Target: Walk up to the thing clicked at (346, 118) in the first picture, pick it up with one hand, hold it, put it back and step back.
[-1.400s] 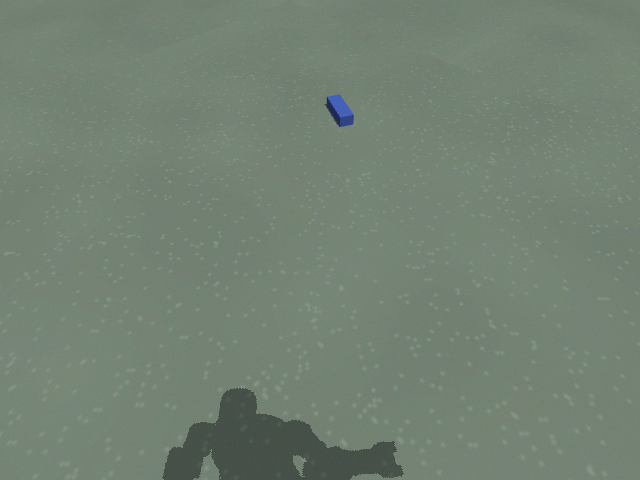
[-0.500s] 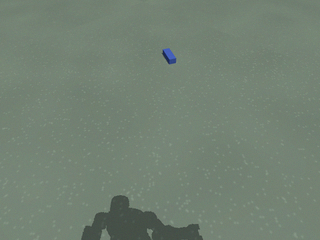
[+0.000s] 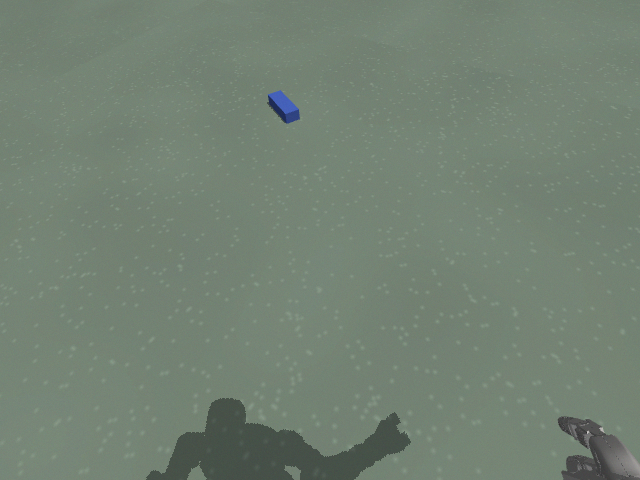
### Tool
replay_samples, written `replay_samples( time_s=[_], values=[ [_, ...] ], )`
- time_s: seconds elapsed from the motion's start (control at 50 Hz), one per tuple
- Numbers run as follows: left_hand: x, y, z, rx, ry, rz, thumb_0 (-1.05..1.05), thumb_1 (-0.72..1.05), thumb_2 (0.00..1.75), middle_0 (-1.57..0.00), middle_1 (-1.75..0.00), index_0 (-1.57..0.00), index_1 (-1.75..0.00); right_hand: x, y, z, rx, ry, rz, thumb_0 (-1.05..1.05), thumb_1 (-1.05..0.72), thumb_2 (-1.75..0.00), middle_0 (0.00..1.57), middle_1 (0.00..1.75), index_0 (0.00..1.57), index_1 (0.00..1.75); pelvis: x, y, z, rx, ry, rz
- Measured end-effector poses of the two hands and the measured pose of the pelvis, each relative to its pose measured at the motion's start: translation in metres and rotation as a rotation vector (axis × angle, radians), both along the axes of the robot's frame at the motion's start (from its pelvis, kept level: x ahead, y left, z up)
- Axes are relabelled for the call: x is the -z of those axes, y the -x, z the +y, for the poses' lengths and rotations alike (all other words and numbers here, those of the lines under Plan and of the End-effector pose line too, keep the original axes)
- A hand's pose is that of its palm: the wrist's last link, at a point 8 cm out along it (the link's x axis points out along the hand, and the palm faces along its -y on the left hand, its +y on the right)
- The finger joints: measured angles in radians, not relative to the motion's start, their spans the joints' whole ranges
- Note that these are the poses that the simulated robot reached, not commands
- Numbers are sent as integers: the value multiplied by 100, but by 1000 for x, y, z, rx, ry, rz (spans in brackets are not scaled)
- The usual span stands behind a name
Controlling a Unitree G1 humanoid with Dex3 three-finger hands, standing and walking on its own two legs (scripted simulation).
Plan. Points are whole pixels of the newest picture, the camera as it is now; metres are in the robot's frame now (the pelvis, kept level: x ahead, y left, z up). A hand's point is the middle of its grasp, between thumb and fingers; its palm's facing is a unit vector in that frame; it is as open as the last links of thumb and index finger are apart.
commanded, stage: walk up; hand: left
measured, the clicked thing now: (283, 106) +2.00 +0.28 -0.74
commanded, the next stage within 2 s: none
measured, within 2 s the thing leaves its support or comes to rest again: neither
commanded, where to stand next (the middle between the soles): +1.62 +0.53 m, yaw -58 degrees
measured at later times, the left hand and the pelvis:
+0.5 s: hand (196, 268) +0.50 +0.27 -0.14, palm faces -0.36 -0.82 -0.44, open 7.4 cm; pelvis +0.24 +0.07 -0.03, yaw -18 degrees
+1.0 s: hand (174, 181) +0.77 +0.39 -0.16, palm faces -0.50 -0.71 -0.49, open 7.4 cm; pelvis +0.55 +0.15 -0.02, yaw -31 degrees
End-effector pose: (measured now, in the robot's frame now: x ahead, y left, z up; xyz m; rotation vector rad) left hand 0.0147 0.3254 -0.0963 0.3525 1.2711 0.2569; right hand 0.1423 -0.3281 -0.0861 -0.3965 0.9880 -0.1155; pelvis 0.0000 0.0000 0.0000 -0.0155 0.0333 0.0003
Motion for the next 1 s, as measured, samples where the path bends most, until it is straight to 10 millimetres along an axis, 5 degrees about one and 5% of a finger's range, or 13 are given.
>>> replay_samples(
  time_s=[0.1,0.24,0.34,0.44,0.52,0.6,0.72,0.82,0.9,1.0],
  values=[
    [7,-64,56,92,-60,24,0,90,90,-21,-30,-21,-30,-4,4,28,93,21,-44,0,-91,-90,20,30,20,30,8,-27,39,75,-17,-3],
    [-17,-206,78,277,-40,-75,1,90,90,-20,-30,-20,-30,-7,46,61,303,-16,63,1,-90,-90,20,30,20,30,-8,-86,66,164,6,-13],
    [-23,-316,65,392,-38,-140,0,90,90,-20,-30,-20,-30,9,60,75,444,-31,140,1,-90,-90,20,30,20,30,-1,-141,78,224,-4,-28],
    [-10,-436,21,511,-23,-226,0,90,90,-20,-30,-20,-30,37,51,90,553,-58,223,1,-90,-90,20,30,20,30,19,-206,75,283,-6,-22],
    [1,-502,-15,546,25,-324,0,90,90,-20,-30,-20,-30,52,9,103,586,-81,266,1,-91,-90,20,30,20,30,29,-251,72,313,29,-15],
    [0,-525,-18,501,56,-337,0,90,90,-21,-30,-21,-30,44,-68,108,516,-104,206,1,-91,-90,20,30,20,30,18,-296,77,336,44,-39],
    [8,-561,21,536,31,-188,0,90,90,-21,-30,-21,-31,21,-189,103,471,-88,28,1,-91,-90,20,30,20,30,12,-373,99,399,48,-48],
    [24,-630,78,553,-23,-116,0,89,90,-21,-30,-21,-31,17,-266,112,489,-20,-16,0,-91,-90,20,30,20,30,28,-454,131,453,49,-28],
    [37,-700,111,570,-107,-70,0,90,90,-21,-30,-21,-31,21,-295,139,562,11,-7,0,-91,-90,20,30,20,30,38,-503,148,492,9,-25],
    [17,-773,101,626,-93,-70,1,90,90,-20,-30,-20,-30,17,-301,179,667,-40,98,0,-91,-90,20,30,20,30,16,-553,154,535,-6,-19]
  ],
)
